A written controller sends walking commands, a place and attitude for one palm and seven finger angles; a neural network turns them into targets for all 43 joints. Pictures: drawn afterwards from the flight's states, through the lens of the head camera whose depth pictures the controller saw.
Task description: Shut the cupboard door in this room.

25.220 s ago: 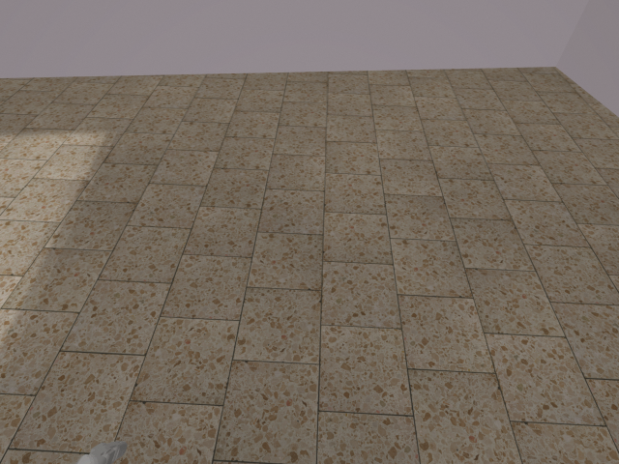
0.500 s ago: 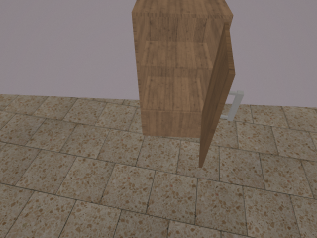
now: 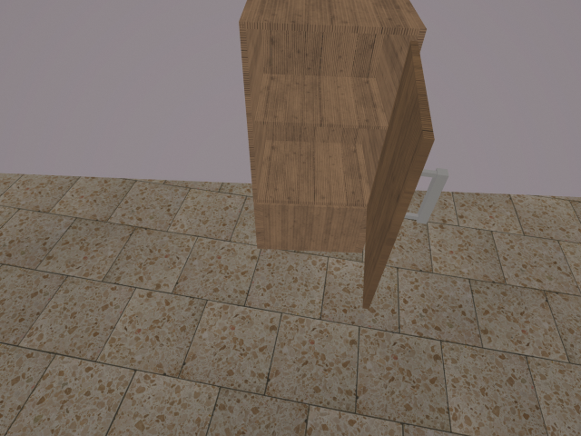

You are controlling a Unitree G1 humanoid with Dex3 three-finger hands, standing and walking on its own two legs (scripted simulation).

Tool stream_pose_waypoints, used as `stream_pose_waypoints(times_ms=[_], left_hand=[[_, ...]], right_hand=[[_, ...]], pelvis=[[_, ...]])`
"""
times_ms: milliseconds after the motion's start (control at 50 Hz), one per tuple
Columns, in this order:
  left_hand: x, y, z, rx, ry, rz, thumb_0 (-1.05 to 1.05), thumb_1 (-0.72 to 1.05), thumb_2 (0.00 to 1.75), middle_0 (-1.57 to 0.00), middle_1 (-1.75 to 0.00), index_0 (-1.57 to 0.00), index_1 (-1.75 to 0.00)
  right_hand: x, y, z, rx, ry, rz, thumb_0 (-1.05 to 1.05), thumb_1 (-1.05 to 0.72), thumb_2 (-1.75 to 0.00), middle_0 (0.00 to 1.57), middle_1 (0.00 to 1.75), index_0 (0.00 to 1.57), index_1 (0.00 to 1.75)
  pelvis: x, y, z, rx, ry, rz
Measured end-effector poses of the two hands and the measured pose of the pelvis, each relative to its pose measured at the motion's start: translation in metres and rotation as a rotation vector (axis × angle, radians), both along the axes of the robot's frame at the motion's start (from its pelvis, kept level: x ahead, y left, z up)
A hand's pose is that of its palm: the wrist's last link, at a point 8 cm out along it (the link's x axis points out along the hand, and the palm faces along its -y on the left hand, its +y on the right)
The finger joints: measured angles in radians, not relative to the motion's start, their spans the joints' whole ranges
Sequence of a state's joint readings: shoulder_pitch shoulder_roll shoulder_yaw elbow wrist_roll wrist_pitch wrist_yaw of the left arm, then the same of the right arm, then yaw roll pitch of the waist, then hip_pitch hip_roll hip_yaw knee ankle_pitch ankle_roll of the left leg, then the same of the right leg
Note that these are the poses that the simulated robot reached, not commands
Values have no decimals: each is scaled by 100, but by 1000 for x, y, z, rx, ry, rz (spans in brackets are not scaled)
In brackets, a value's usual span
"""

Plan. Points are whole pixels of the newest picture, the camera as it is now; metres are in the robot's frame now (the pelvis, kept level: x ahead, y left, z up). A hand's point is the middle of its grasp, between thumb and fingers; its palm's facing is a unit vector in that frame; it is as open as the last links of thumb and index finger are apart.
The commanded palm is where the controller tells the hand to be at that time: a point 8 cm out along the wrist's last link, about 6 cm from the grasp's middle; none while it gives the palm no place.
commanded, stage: stand and wait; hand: left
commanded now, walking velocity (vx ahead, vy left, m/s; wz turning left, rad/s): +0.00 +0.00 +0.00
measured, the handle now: (421, 196) +0.59 -0.24 -0.03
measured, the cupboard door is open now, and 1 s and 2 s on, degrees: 82 82 82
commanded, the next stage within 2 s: turn or walk to find it in 0.34 s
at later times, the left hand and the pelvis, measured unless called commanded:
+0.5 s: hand out of the picture -0.02 +0.17 -0.18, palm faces +0.06 -0.98 -0.18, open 7.3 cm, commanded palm none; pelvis +0.00 +0.01 +0.00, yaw +1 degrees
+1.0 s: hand out of the picture +0.00 +0.23 -0.19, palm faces +0.26 -0.94 -0.21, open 7.4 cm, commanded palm none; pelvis -0.03 +0.02 -0.01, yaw +14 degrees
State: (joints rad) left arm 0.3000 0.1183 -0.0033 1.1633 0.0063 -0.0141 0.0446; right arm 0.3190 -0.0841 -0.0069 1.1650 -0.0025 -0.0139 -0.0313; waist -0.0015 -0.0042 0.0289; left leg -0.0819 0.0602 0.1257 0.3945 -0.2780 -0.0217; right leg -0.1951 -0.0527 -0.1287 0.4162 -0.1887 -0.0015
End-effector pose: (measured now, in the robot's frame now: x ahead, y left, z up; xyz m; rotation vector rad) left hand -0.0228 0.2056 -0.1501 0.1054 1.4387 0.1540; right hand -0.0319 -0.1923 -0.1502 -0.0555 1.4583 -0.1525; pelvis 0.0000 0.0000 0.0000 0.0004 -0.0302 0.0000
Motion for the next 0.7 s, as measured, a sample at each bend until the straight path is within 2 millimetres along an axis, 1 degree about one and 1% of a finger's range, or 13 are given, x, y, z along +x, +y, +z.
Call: stream_pose_waypoints(times_ms=[180, 480, 580, 700], left_hand=[[5, 10, 1, 14, -14, -6, 0, 92, 89, -20, -30, -20, -29], [-1, 12, -2, 8, 1, 16, 0, 91, 89, -20, -30, -20, -29], [-1, 17, -3, 30, -11, 49, 0, 91, 89, -20, -30, -20, -29], [1, 26, -4, 63, -49, 88, 0, 91, 89, -20, -30, -20, -29]], right_hand=[[-3, 4, 0, 1, 6, -4, 0, -91, -90, 20, 29, 20, 30], [0, 1, 0, -13, 10, 13, 0, -91, -90, 20, 29, 20, 30], [8, -4, -5, -10, 16, 43, 0, -91, -90, 20, 29, 20, 30], [30, -19, -11, -27, -10, 96, 0, -91, -90, 20, 29, 20, 30]], pelvis=[[0, 5, 0, 1, -2, -2], [-3, 8, -2, 3, 0, 19], [-7, 6, -7, 6, 11, 48], [-14, 2, -13, -2, 32, 96]])
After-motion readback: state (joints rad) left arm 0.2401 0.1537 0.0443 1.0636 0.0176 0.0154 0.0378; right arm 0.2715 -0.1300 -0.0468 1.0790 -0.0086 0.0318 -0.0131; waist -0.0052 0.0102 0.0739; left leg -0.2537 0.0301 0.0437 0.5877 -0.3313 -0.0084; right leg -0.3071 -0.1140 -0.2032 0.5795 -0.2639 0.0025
